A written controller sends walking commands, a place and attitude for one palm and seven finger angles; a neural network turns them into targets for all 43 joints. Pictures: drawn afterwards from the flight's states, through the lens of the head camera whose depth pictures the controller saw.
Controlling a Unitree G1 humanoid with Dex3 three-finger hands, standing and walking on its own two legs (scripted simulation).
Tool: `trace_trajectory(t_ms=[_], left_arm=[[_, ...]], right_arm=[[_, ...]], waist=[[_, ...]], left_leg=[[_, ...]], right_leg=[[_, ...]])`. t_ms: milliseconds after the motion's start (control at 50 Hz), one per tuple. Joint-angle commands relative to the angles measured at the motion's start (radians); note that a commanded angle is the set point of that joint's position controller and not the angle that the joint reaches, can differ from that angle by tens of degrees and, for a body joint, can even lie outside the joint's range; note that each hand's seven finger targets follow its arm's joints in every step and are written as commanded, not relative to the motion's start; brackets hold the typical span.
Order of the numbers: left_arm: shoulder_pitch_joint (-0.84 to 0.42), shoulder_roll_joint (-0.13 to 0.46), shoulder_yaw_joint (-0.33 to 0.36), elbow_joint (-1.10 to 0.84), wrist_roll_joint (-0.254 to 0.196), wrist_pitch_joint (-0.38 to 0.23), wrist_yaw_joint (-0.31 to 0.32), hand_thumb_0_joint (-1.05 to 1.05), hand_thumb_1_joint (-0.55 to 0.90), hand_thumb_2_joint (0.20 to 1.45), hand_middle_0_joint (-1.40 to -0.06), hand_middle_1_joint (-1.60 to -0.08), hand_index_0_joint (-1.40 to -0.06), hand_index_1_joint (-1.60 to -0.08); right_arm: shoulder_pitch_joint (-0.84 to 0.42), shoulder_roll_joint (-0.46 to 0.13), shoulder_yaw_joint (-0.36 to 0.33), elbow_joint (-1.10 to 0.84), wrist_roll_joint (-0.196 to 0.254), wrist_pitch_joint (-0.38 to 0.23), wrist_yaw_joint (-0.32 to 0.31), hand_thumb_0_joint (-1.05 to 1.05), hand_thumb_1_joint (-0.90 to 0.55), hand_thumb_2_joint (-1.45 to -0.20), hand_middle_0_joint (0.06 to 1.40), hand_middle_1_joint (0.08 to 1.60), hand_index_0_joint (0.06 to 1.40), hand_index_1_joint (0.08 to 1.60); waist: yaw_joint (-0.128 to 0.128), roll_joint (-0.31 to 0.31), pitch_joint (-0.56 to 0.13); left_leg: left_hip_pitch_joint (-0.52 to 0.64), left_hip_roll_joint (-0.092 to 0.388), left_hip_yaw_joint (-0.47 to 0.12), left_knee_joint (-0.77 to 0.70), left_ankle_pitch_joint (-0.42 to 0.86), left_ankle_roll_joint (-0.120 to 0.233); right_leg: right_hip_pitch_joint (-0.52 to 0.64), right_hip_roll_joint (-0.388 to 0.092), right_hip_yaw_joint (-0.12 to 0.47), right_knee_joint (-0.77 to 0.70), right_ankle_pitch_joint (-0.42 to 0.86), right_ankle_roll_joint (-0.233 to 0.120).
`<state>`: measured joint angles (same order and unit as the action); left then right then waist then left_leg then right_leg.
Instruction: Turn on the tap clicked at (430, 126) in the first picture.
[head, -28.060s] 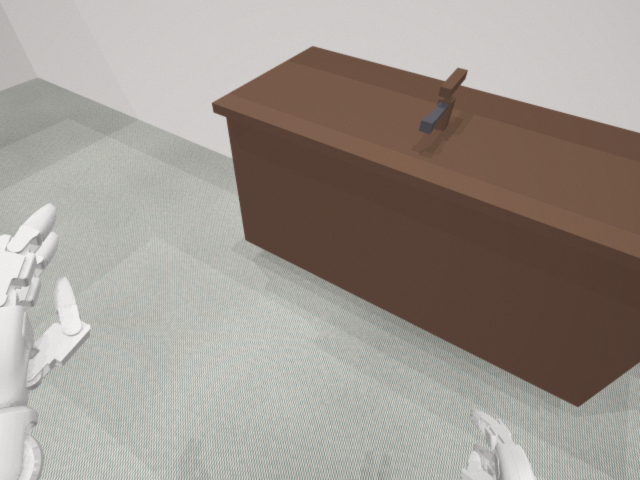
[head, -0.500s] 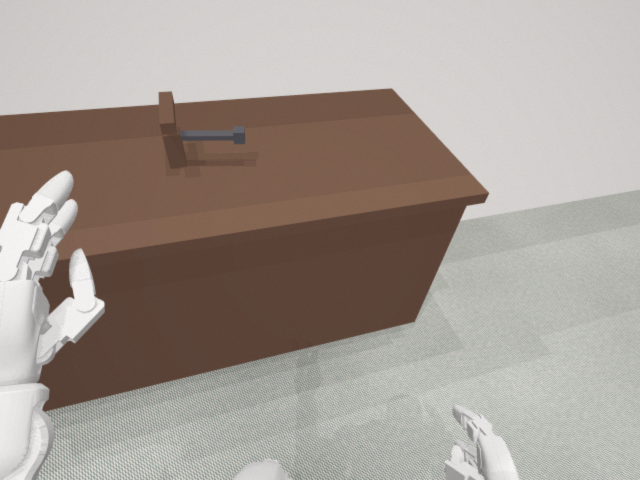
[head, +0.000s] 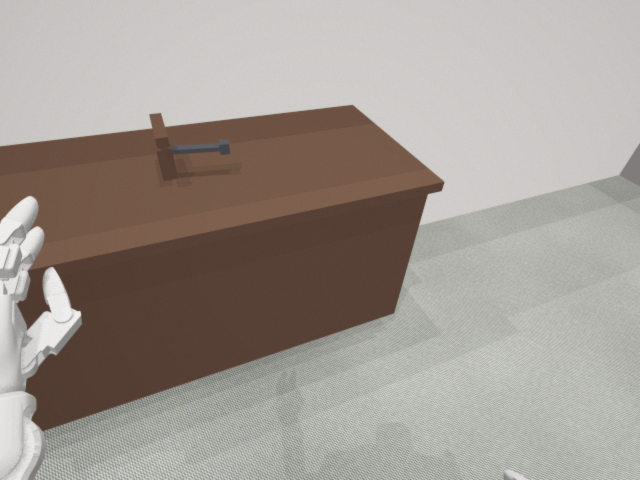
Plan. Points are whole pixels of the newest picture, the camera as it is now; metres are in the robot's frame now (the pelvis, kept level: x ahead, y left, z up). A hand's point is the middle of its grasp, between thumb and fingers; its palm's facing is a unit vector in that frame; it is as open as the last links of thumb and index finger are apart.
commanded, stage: stop stepping back and stand still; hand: left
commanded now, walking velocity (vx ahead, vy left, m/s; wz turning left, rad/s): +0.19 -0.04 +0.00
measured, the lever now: (224, 146) +0.86 +0.32 +0.01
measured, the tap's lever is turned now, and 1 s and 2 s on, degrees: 80 80 80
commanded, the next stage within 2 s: stand and check the lever's angle in 1.40 s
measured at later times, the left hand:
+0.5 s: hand (92, 360) +0.17 +0.23 +0.17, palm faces +0.47 -0.81 -0.36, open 7.4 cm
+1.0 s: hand (92, 325) +0.21 +0.25 +0.16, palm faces +0.42 -0.83 -0.36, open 7.4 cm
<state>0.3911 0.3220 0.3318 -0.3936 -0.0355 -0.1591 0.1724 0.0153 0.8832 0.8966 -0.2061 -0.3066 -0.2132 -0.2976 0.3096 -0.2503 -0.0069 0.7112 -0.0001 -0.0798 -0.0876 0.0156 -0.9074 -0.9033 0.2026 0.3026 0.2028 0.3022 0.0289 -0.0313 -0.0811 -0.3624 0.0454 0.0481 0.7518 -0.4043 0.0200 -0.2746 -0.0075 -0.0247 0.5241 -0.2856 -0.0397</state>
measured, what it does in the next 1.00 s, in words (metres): steps on the spot: left foot, then left foot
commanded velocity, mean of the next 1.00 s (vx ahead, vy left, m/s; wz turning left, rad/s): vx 0.06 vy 0.02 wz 0.00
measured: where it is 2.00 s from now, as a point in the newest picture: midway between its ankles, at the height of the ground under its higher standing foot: outside the picture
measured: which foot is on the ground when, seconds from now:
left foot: up 0.00-0.02, down 0.04-0.24, up 0.26-0.58, down 0.60-1.00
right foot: down 0.00-1.00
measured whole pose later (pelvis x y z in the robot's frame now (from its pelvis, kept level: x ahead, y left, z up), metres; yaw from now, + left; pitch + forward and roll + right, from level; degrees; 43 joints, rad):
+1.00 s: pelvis +0.00 +0.01 +0.00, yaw +0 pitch -1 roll +0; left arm 0.45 0.33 0.30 -0.45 -0.06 -0.14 0.16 0.02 0.88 0.90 -0.21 -0.31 -0.21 -0.30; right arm 0.18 -0.20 0.03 0.61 0.00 -0.10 -0.06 0.01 -0.91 -0.90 0.20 0.30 0.20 0.30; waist 0.02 0.02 0.03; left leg -0.18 0.01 0.06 0.48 -0.28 0.02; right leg -0.20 0.04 -0.07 0.45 -0.23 -0.05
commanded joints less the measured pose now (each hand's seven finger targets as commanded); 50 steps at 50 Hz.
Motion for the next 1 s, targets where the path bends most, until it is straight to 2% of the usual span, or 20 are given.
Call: trace_trajectory(t_ms=[0, 20, 40, 60, 100, 160, 180, 200, 220, 240, 260, 300, 380, 480, 520, 580, 620, 660, 780, 980], left_arm=[[-0.257, 0.135, -0.003, -0.197, 0.003, -0.039, 0.013, 0.0, 0.9, 0.9, -0.2, -0.3, -0.2, -0.3], [-0.261, 0.167, 0.016, -0.214, 0.012, -0.037, 0.02, 0.0, 0.9, 0.9, -0.2, -0.3, -0.2, -0.3], [-0.217, 0.221, 0.075, -0.251, 0.03, -0.039, 0.004, 0.0, 0.9, 0.9, -0.2, -0.3, -0.2, -0.3], [-0.199, 0.231, 0.099, -0.271, 0.016, -0.053, -0.001, 0.0, 0.9, 0.9, -0.2, -0.3, -0.2, -0.3], [-0.05, 0.195, 0.093, -0.255, 0.004, -0.041, -0.006, 0.0, 0.9, 0.9, -0.2, -0.3, -0.2, -0.3], [-0.038, 0.221, 0.121, -0.299, 0.013, -0.039, 0.006, 0.0, 0.9, 0.9, -0.2, -0.3, -0.2, -0.3], [-0.031, 0.223, 0.128, -0.275, 0.015, -0.032, 0.009, 0.0, 0.9, 0.9, -0.2, -0.3, -0.2, -0.3], [-0.014, 0.222, 0.13, -0.244, 0.022, -0.024, 0.009, 0.0, 0.9, 0.9, -0.2, -0.3, -0.2, -0.3], [0.006, 0.237, 0.134, -0.209, 0.02, -0.012, 0.003, 0.0, 0.9, 0.9, -0.2, -0.3, -0.2, -0.3], [-0.075, 0.232, 0.117, -0.247, 0.002, -0.021, -0.009, 0.0, 0.9, 0.9, -0.2, -0.3, -0.2, -0.3], [-0.157, 0.279, 0.165, -0.28, -0.006, -0.048, -0.016, 0.0, 0.9, 0.9, -0.2, -0.3, -0.2, -0.3], [-0.077, 0.21, 0.121, -0.179, -0.002, -0.048, -0.019, 0.0, 0.9, 0.9, -0.2, -0.3, -0.2, -0.3], [-0.108, 0.178, 0.067, -0.162, -0.01, -0.067, -0.018, 0.0, 0.9, 0.9, -0.2, -0.3, -0.2, -0.3], [-0.12, 0.189, 0.068, -0.207, -0.003, -0.062, 0.009, 0.0, 0.9, 0.9, -0.2, -0.3, -0.2, -0.3], [-0.093, 0.204, 0.087, -0.234, -0.007, -0.064, 0.015, 0.0, 0.9, 0.9, -0.2, -0.3, -0.2, -0.3], [-0.097, 0.198, 0.093, -0.271, -0.003, -0.073, 0.024, 0.0, 0.9, 0.9, -0.2, -0.3, -0.2, -0.3], [-0.079, 0.235, 0.129, -0.272, -0.009, -0.075, 0.021, 0.0, 0.9, 0.9, -0.2, -0.3, -0.2, -0.3], [-0.018, 0.2, 0.115, -0.251, 0.0, -0.065, 0.014, 0.0, 0.9, 0.9, -0.2, -0.3, -0.2, -0.3], [0.015, 0.182, 0.099, -0.247, -0.019, -0.061, 0.002, 0.0, 0.9, 0.9, -0.2, -0.3, -0.2, -0.3], [-0.034, 0.189, 0.091, -0.276, -0.02, -0.049, 0.003, 0.0, 0.9, 0.9, -0.2, -0.3, -0.2, -0.3]], right_arm=[[-0.175, -0.14, -0.039, -0.2, -0.004, -0.086, -0.031, 0.0, -0.9, -0.9, 0.2, 0.3, 0.2, 0.3], [-0.19, -0.116, -0.027, -0.222, 0.002, -0.083, -0.025, 0.0, -0.9, -0.9, 0.2, 0.3, 0.2, 0.3], [-0.205, -0.103, -0.046, -0.216, -0.014, -0.078, -0.012, 0.0, -0.9, -0.9, 0.2, 0.3, 0.2, 0.3], [-0.195, -0.076, -0.044, -0.208, -0.003, -0.088, 0.003, 0.0, -0.9, -0.9, 0.2, 0.3, 0.2, 0.3], [-0.217, -0.079, -0.033, -0.205, 0.002, -0.092, 0.024, 0.0, -0.9, -0.9, 0.2, 0.3, 0.2, 0.3], [-0.25, -0.072, -0.022, -0.219, -0.011, -0.083, 0.022, 0.0, -0.9, -0.9, 0.2, 0.3, 0.2, 0.3], [-0.254, -0.073, -0.025, -0.227, -0.013, -0.075, 0.02, 0.0, -0.9, -0.9, 0.2, 0.3, 0.2, 0.3], [-0.242, -0.064, -0.03, -0.222, -0.016, -0.067, 0.016, 0.0, -0.9, -0.9, 0.2, 0.3, 0.2, 0.3], [-0.229, -0.043, -0.037, -0.221, -0.01, -0.057, 0.02, 0.0, -0.9, -0.9, 0.2, 0.3, 0.2, 0.3], [-0.226, -0.063, -0.036, -0.224, 0.0, -0.066, 0.015, 0.0, -0.9, -0.9, 0.2, 0.3, 0.2, 0.3], [-0.21, -0.071, -0.036, -0.193, -0.012, -0.077, 0.013, 0.0, -0.9, -0.9, 0.2, 0.3, 0.2, 0.3], [-0.166, -0.046, -0.028, -0.167, -0.007, -0.079, 0.022, 0.0, -0.9, -0.9, 0.2, 0.3, 0.2, 0.3], [-0.193, -0.063, -0.024, -0.178, 0.007, -0.081, 0.008, 0.0, -0.9, -0.9, 0.2, 0.3, 0.2, 0.3], [-0.199, -0.073, -0.036, -0.208, -0.002, -0.1, -0.006, 0.0, -0.9, -0.9, 0.2, 0.3, 0.2, 0.3], [-0.196, -0.085, -0.041, -0.218, -0.008, -0.102, -0.004, 0.0, -0.9, -0.9, 0.2, 0.3, 0.2, 0.3], [-0.21, -0.111, -0.041, -0.238, -0.002, -0.091, 0.011, 0.0, -0.9, -0.9, 0.2, 0.3, 0.2, 0.3], [-0.214, -0.106, -0.047, -0.231, 0.009, -0.078, 0.016, 0.0, -0.9, -0.9, 0.2, 0.3, 0.2, 0.3], [-0.223, -0.085, -0.033, -0.242, -0.001, -0.081, 0.016, 0.0, -0.9, -0.9, 0.2, 0.3, 0.2, 0.3], [-0.198, -0.086, -0.042, -0.248, 0.008, -0.08, 0.029, 0.0, -0.9, -0.9, 0.2, 0.3, 0.2, 0.3], [-0.224, -0.077, -0.02, -0.26, 0.001, -0.066, 0.013, 0.0, -0.9, -0.9, 0.2, 0.3, 0.2, 0.3]], waist=[[-0.054, 0.366, 0.07], [-0.055, 0.418, 0.121], [-0.008, 0.255, 0.068], [-0.031, 0.173, 0.081], [-0.032, 0.168, 0.13], [-0.02, 0.327, 0.114], [-0.003, 0.277, 0.095], [0.013, 0.096, 0.095], [0.009, -0.259, 0.092], [-0.012, -0.319, 0.11], [-0.043, -0.166, 0.093], [-0.057, -0.014, 0.021], [-0.044, -0.03, 0.056], [-0.008, -0.122, 0.025], [-0.013, -0.01, 0.029], [-0.006, 0.19, 0.044], [-0.002, 0.171, -0.015], [-0.01, 0.161, 0.065], [-0.023, -0.019, -0.062], [-0.011, 0.078, -0.04]], left_leg=[[0.261, 0.189, -0.425, -0.494, -0.422, 0.128], [0.13, 0.332, -0.626, -0.645, -0.549, 0.193], [-0.018, 0.285, -0.438, -0.645, -0.311, 0.174], [-0.002, 0.272, -0.466, -0.628, -0.375, 0.174], [-0.08, 0.252, -0.396, -0.627, -0.37, 0.165], [-0.215, 0.191, -0.221, -0.567, -0.368, 0.095], [-0.279, 0.164, -0.184, -0.463, -0.377, 0.066], [-0.326, 0.074, -0.083, -0.219, -0.316, 0.028], [-0.369, -0.048, 0.022, 0.193, -0.205, -0.002], [-0.375, -0.056, -0.057, 0.423, -0.088, -0.016], [-0.326, -0.016, -0.092, 0.486, 0.01, -0.028], [-0.264, -0.006, -0.093, 0.456, 0.109, -0.03], [-0.121, -0.012, -0.027, 0.188, 0.137, -0.022], [0.106, -0.06, 0.052, -0.202, 0.049, 0.018], [0.183, -0.037, -0.005, -0.341, 0.065, 0.035], [0.181, 0.145, -0.266, -0.441, 0.122, 0.101], [0.093, 0.123, -0.208, -0.429, 0.101, 0.066], [0.021, 0.055, -0.141, -0.406, 0.121, 0.04], [0.128, 0.02, -0.083, -0.262, 0.341, 0.0], [0.174, 0.053, -0.103, -0.36, 0.42, 0.005]], right_leg=[[-0.376, 0.05, 0.008, 0.272, -0.315, 0.021], [-0.378, 0.055, 0.0, 0.527, -0.239, 0.033], [-0.225, 0.05, 0.009, 0.689, -0.161, 0.022], [-0.242, 0.021, 0.017, 0.669, -0.134, 0.036], [-0.18, -0.016, 0.026, 0.478, -0.108, 0.038], [0.135, 0.034, -0.058, 0.18, -0.175, 0.018], [0.256, 0.044, -0.048, 0.07, -0.181, 0.005], [0.293, 0.023, 0.023, -0.092, -0.212, -0.022], [0.206, -0.186, 0.398, -0.29, -0.415, -0.103], [0.093, -0.327, 0.64, -0.421, -0.39, -0.126], [0.054, -0.314, 0.532, -0.402, -0.187, -0.12], [0.052, -0.249, 0.428, -0.343, -0.299, -0.069], [0.004, -0.21, 0.244, -0.37, -0.187, -0.015], [0.043, -0.204, 0.231, -0.358, -0.294, -0.002], [0.044, -0.177, 0.213, -0.275, -0.212, 0.001], [0.006, -0.036, 0.107, -0.069, 0.024, 0.053], [0.118, -0.031, 0.098, -0.078, 0.042, 0.074], [0.143, -0.032, 0.104, -0.12, 0.095, 0.03], [0.202, -0.118, 0.179, -0.136, 0.376, 0.007], [0.181, -0.043, 0.097, -0.121, 0.337, 0.028]])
